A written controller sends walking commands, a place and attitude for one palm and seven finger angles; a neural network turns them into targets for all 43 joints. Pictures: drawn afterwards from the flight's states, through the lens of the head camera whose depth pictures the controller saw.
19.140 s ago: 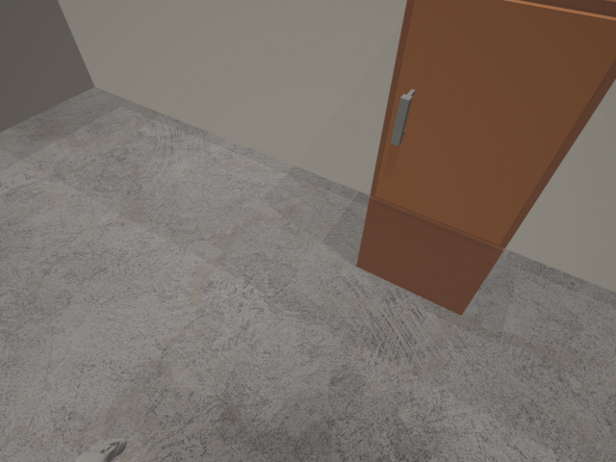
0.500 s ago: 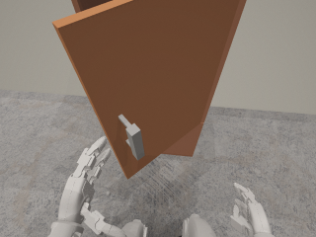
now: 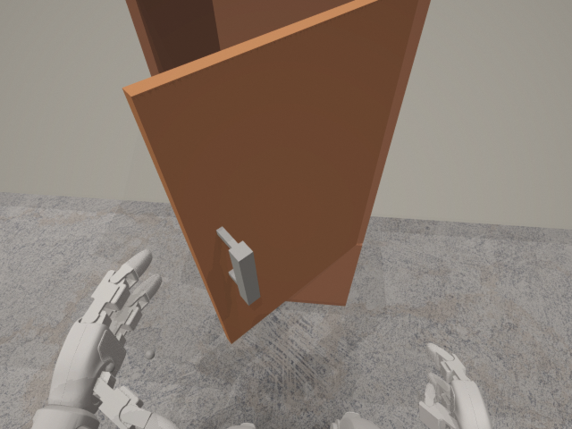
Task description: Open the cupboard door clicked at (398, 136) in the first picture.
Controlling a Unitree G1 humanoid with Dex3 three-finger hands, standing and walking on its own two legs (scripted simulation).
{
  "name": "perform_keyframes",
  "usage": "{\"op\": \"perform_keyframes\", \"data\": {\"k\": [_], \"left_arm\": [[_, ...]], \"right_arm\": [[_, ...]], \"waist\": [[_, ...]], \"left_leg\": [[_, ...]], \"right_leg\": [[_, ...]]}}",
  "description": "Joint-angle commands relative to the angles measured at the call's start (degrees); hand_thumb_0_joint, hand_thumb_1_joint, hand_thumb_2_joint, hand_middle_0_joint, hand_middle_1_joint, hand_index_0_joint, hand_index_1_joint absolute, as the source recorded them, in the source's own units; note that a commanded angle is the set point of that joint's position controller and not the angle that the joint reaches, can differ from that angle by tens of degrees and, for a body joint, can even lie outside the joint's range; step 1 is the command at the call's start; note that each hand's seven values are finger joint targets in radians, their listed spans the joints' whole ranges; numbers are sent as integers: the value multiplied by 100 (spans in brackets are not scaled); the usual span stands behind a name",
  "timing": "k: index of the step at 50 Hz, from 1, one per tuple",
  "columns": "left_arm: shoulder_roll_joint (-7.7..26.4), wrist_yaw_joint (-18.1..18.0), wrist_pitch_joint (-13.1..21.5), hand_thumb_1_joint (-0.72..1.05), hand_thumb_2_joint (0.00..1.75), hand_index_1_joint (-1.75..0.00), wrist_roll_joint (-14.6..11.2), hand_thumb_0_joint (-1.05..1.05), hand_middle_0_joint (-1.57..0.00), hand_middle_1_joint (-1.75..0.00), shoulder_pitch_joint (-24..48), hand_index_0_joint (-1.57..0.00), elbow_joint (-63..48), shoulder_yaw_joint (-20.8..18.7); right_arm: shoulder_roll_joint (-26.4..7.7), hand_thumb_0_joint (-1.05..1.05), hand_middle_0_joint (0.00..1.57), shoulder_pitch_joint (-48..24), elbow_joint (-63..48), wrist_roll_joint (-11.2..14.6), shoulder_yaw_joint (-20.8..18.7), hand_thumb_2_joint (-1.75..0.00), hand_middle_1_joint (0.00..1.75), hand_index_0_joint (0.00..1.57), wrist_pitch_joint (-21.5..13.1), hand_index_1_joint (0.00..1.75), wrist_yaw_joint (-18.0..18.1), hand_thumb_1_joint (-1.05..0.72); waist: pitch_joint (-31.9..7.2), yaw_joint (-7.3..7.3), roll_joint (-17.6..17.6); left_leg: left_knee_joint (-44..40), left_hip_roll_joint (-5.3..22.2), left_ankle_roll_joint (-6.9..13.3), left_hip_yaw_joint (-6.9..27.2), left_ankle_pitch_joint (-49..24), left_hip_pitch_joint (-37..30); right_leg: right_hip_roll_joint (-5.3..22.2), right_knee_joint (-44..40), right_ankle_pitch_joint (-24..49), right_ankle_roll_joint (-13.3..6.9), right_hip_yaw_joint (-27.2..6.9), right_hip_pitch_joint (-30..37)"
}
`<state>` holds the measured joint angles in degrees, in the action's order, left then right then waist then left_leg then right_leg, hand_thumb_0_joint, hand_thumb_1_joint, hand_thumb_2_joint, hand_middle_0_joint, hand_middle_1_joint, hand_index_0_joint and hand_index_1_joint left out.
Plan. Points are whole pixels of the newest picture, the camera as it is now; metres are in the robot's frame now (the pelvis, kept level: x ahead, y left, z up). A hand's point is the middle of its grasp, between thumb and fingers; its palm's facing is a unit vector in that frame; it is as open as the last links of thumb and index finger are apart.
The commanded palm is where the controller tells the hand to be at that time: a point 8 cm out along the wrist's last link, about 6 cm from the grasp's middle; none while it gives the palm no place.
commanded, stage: draw the hand back to the body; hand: left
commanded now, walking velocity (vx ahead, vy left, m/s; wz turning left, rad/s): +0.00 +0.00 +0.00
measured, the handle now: (237, 266) +0.34 +0.09 +0.04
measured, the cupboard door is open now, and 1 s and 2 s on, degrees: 46 46 46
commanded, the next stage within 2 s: step back with the hand held close in 1.28 s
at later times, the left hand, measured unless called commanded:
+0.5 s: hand (55, 323) +0.20 +0.24 +0.15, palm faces +0.25 -0.89 -0.38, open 13.9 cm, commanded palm +0.16 +0.28 +0.18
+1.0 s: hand out of the picture +0.22 +0.29 +0.25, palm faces +0.46 -0.78 -0.42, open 8.1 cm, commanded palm +0.17 +0.32 +0.24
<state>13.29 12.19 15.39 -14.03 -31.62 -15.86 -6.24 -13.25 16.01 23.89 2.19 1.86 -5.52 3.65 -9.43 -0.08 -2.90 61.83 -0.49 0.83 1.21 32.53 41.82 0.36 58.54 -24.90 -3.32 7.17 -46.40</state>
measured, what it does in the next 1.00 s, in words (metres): rises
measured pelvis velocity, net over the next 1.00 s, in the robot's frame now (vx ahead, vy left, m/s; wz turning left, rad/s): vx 0.03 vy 0.02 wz -0.02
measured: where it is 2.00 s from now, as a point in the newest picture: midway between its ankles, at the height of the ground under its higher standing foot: outside the picture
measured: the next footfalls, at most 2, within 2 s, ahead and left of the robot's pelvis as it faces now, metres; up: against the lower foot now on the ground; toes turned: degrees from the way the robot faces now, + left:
none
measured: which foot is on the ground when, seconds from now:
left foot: down 0.00-1.00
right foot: down 0.00-1.00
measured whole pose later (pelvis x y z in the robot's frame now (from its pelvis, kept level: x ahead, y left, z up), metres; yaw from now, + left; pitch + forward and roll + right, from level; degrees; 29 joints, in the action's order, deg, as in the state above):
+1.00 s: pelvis +0.03 +0.02 +0.08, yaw -1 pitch -4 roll -1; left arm 20.3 -6.5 5.6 -2.7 -26.5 -24.3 -20.8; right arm -13.7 11.6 36.1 -0.4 2.0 -7.6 3.8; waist 0.0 4.2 -3.8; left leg 24.0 -1.6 2.4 -0.8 17.8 2.6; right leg -0.3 22.9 -11.2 -0.9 4.3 -8.2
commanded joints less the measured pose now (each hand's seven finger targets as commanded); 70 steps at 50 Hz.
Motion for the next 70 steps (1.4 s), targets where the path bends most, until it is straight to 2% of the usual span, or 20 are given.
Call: {"op": "perform_keyframes", "data": {"k": [1, 10, 11, 12, 13, 14, 16, 19, 22, 30, 35, 43, 45, 49, 52, 57, 59, 64, 69, 70], "left_arm": [[645, 134, 201, -50, 30, -30, -183, 0, -15, -30, 133, -15, -1158, -390], [906, 151, 175, -32, 37, -30, -303, 0, -16, -30, 92, -16, -1582, -780], [1714, -744, -207, -29, 39, -30, 649, 0, -16, -30, -126, -16, -1940, -955], [1093, -1128, -488, -26, 40, -30, 750, 0, -16, -30, -449, -16, -1954, -615], [1000, -1317, -653, -22, 42, -30, 815, 0, -16, -30, -433, -16, -1954, -569], [837, -1461, -753, -18, 43, -30, 932, 0, -16, -30, -481, -16, -1955, -415], [986, -1681, -876, -12, 47, -30, 1060, 0, -16, -30, -392, -16, -2060, -495], [1126, -1869, -961, -1, 51, -30, 1163, 0, -17, -30, -260, -17, -1993, -633], [1250, -1996, -933, 9, 55, -30, 1234, 0, -17, -30, 130, -17, -2136, -760], [1333, -2056, -894, 37, 68, -30, 1270, 0, -18, -30, 389, -18, -2124, -1074], [1462, -2015, -848, 55, 75, -30, 1212, 0, -19, -30, 517, -19, -1958, -1442], [1814, -1986, -708, 83, 87, -30, 1164, 0, -20, -30, 838, -20, -2177, -2045], [1822, -1988, -685, 90, 90, -30, 1128, 0, -20, -30, 917, -20, -2121, -2140], [1415, -1906, -723, 90, 90, -30, 1123, 0, -20, -30, 804, -20, -1638, -1763], [1540, -1908, -675, 90, 90, -30, 1132, 0, -20, -30, 871, -20, -1747, -1850], [1757, -1962, -601, 90, 90, -30, 1171, 0, -20, -30, 1034, -20, -2078, -1983], [1802, -1985, -603, 90, 90, -30, 1181, 0, -20, -30, 1099, -20, -2139, -2007], [1671, -1960, -608, 90, 90, -30, 1155, 0, -20, -30, 1016, -20, -1783, -1937], [1563, -1909, -594, 90, 90, -30, 1131, 0, -20, -30, 997, -20, -1585, -1850], [1823, -1954, -526, 90, 90, -30, 1150, 0, -20, -30, 1675, -20, -1894, -1986]], "right_arm": [[-669, 0, 20, -453, -1025, 26, -253, -90, 30, 20, -462, 30, 80, -90], [-636, 0, 20, -417, -795, 63, -197, -90, 30, 20, -779, 30, 67, -90], [-616, 0, 20, -432, -742, -66, -257, -90, 30, 20, -641, 30, 204, -90], [-470, 0, 20, -438, -785, -92, -206, -90, 30, 20, -582, 30, 238, -90], [-504, 0, 20, -461, -751, -97, -214, -90, 30, 20, -561, 30, 246, -90], [-483, 0, 20, -434, -676, -101, -185, -90, 30, 20, -519, 30, 239, -90], [-512, 0, 20, -456, -589, -113, -168, -90, 30, 20, -463, 30, 222, -90], [-519, 0, 20, -573, -484, -143, -148, -90, 30, 20, -453, 30, 265, -90], [-545, 0, 20, -598, -398, -162, -109, -90, 30, 20, -509, 30, 295, -90], [-570, 0, 20, -765, -36, -206, -84, -90, 30, 20, -675, 30, 208, -90], [-580, 0, 20, -925, 103, -225, -124, -90, 30, 20, -630, 30, 136, -90], [-579, 0, 20, -1056, 265, -257, -179, -90, 30, 20, -577, 30, 72, -90], [-563, 0, 20, -1060, 292, -254, -199, -90, 30, 20, -547, 30, 54, -90], [-603, 0, 20, -1079, 336, -227, -237, -90, 30, 20, -457, 30, 19, -90], [-609, 0, 20, -1130, 310, -227, -277, -90, 30, 20, -410, 30, 24, -90], [-570, 0, 20, -1226, 304, -256, -244, -90, 30, 20, -470, 30, 60, -90], [-548, 0, 20, -1254, 327, -265, -227, -90, 30, 20, -512, 30, 84, -90], [-523, 0, 20, -1275, 405, -252, -236, -90, 30, 20, -545, 30, 99, -90], [-532, 0, 20, -1266, 450, -241, -261, -90, 30, 20, -540, 30, 83, -90], [-556, 0, 20, -1312, 476, -241, -260, -90, 30, 20, -559, 30, 95, -90]], "waist": [[-377, -47, 348], [-516, 109, -245], [-635, 404, -205], [-256, 252, -210], [-134, 217, 7], [46, 191, -202], [82, 193, -248], [227, 205, 136], [211, 204, 80], [365, 320, -205], [589, 376, 64], [451, 441, -365], [507, 425, -179], [927, 369, -12], [715, 395, 124], [482, 438, -168], [559, 439, -401], [998, 405, 37], [1067, 403, -81], [842, 370, -128]], "left_leg": [[-1067, -103, 34, 86, -1010, 144], [-1639, -46, -54, 196, -1860, -762], [-2027, 63, 5, 128, -1957, -896], [-2155, 36, -5, 111, -1909, -927], [-2227, 59, -15, 176, -1921, -915], [-2273, 91, -12, 138, -2128, -1050], [-2415, 135, -36, 179, -2424, -1322], [-2679, 161, 1, 146, -2461, -1658], [-2991, 165, -23, 188, -2388, -1990], [-3573, 264, -229, 261, -3594, -2754], [-3878, 281, -235, 186, -3671, -2895], [-4060, 253, -246, 57, -4190, -3279], [-4113, 255, -223, 29, -4049, -3339], [-4243, 277, -149, 10, -3660, -3323], [-4285, 231, -50, -30, -3230, -3339], [-4317, 167, -23, -19, -3081, -3377], [-4330, 147, -31, -29, -3008, -3367], [-4342, 149, 42, -69, -2690, -3341], [-4353, 149, 69, -111, -2491, -3354], [-4344, 117, 80, -108, -2443, -3421]], "right_leg": [[57, -1507, -85, 227, -846, 1675], [-77, -1468, 1145, 157, -410, 2181], [79, -1685, 1108, 94, -657, 2518], [95, -1844, 1059, 131, -605, 2447], [87, -1929, 1043, 128, -555, 2488], [101, -1948, 1199, 139, -527, 2534], [88, -2066, 1350, 148, -470, 2690], [77, -2351, 1456, 168, -467, 2954], [80, -2533, 1356, 171, -435, 3170], [52, -2955, 1911, 173, -395, 3795], [31, -3249, 2122, 168, -396, 4147], [33, -3553, 2630, 138, -484, 4578], [27, -3619, 2594, 158, -491, 4548], [18, -3773, 2297, 182, -480, 4351], [13, -3821, 2157, 187, -522, 4477], [23, -3860, 2138, 167, -589, 4667], [42, -3899, 2098, 160, -603, 4654], [25, -4113, 1824, 177, -652, 4410], [40, -4200, 1578, 197, -710, 4355], [54, -4210, 1544, 197, -729, 4422]]}}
